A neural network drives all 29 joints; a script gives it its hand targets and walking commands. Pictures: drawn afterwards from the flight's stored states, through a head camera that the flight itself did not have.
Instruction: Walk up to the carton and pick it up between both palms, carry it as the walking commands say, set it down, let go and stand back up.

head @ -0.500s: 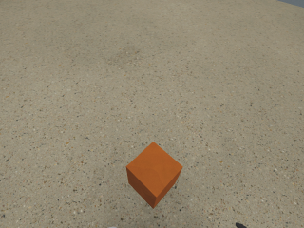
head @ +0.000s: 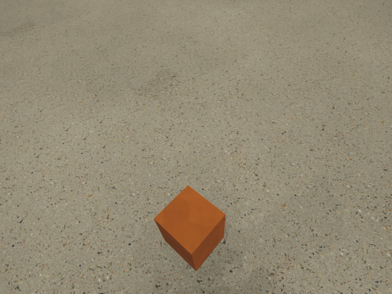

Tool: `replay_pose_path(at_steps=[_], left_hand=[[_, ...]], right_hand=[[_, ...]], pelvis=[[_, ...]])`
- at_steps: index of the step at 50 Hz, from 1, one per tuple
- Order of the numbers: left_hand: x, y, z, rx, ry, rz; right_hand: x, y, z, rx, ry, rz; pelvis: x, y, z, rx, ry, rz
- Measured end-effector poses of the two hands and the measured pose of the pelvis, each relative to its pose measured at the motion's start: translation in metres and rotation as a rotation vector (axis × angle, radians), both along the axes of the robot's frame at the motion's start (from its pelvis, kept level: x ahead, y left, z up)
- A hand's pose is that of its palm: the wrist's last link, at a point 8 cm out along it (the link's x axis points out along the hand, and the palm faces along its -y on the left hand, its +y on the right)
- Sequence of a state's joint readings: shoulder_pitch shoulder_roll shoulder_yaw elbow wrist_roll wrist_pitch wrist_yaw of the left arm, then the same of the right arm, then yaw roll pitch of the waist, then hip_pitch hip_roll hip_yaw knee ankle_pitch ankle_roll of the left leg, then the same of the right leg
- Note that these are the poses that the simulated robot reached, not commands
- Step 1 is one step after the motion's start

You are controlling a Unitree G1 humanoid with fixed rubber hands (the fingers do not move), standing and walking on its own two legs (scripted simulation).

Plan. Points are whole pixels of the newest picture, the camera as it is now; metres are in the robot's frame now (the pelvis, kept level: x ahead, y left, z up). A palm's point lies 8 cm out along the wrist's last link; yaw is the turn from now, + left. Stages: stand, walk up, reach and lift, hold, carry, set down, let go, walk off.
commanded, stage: walk up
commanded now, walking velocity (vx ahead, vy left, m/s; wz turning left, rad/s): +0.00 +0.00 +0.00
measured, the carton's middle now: (192, 228) +0.48 +0.06 -0.63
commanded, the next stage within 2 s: none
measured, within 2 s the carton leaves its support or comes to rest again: neither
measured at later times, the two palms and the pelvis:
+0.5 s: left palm out of the picture +0.04 +0.28 -0.13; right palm out of the picture -0.01 -0.23 -0.12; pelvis -0.04 +0.04 +0.00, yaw +0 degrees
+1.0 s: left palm out of the picture -0.05 +0.30 -0.16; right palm out of the picture -0.01 -0.20 -0.13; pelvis -0.08 +0.06 -0.01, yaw +10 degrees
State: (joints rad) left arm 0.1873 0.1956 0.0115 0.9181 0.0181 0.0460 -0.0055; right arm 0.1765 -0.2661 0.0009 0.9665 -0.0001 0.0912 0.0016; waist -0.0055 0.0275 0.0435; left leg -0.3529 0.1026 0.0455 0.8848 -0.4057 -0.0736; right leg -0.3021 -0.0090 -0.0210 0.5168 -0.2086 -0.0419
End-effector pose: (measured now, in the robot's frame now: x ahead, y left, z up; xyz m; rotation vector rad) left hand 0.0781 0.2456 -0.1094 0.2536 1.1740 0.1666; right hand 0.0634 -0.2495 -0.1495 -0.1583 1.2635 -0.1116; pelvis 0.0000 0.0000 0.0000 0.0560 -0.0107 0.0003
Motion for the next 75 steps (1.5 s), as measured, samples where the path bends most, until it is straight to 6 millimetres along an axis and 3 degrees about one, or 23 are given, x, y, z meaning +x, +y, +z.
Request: replay_pose_path(at_steps=[5,11,22,30,38,44,49,55,60,67,75], left_hand=[[-0.008,-0.01,0.002,-0.007,-0.01,0.006],[-0.021,-0.009,-0.008,-0.04,-0.008,0.011],[-0.032,0.025,-0.025,-0.098,-0.045,-0.001],[-0.054,0.037,-0.026,-0.068,-0.01,0.004],[-0.102,0.041,-0.026,-0.017,0.037,0.116],[-0.101,0.041,-0.028,-0.059,-0.011,0.168],[-0.125,0.054,-0.047,-0.114,0.012,0.217],[-0.161,0.073,-0.041,-0.125,0.061,0.287],[-0.19,0.08,-0.042,-0.142,0.094,0.345],[-0.22,0.059,-0.046,-0.172,0.125,0.404],[-0.222,0.008,-0.04,-0.163,0.078,0.459]], right_hand=[[-0.009,-0.004,0.002,-0.005,0.028,0.006],[-0.022,-0.002,0.006,-0.037,0.021,-0.003],[-0.07,0.016,0.027,-0.124,0.03,-0.031],[-0.082,0.014,0.028,-0.126,0.011,-0.036],[-0.073,0.01,0.026,-0.1,0.015,0.039],[-0.076,0.026,0.023,-0.106,0.063,0.083],[-0.073,0.05,0.02,-0.139,0.071,0.14],[-0.079,0.06,0.044,-0.185,0.11,0.208],[-0.068,0.052,0.066,-0.257,0.125,0.275],[-0.056,0.029,0.079,-0.305,0.116,0.343],[-0.04,-0.005,0.065,-0.262,0.086,0.395]], pelvis=[[-0.006,-0.004,0.004,0.002,0.023,0.009],[-0.017,0.004,0.002,-0.015,0.018,0.005],[-0.037,0.036,-0.001,-0.067,0.005,-0.003],[-0.049,0.034,-0.001,-0.06,0.002,-0.012],[-0.061,0.024,-0.001,-0.045,-0.072,0.054],[-0.066,0.039,-0.002,-0.064,-0.022,0.108],[-0.078,0.058,-0.012,-0.109,-0.008,0.161],[-0.089,0.065,0.004,-0.16,-0.006,0.241],[-0.092,0.059,0.013,-0.19,0.006,0.316],[-0.097,0.036,0.016,-0.193,0.004,0.387],[-0.094,-0.008,0.013,-0.158,-0.006,0.439]])
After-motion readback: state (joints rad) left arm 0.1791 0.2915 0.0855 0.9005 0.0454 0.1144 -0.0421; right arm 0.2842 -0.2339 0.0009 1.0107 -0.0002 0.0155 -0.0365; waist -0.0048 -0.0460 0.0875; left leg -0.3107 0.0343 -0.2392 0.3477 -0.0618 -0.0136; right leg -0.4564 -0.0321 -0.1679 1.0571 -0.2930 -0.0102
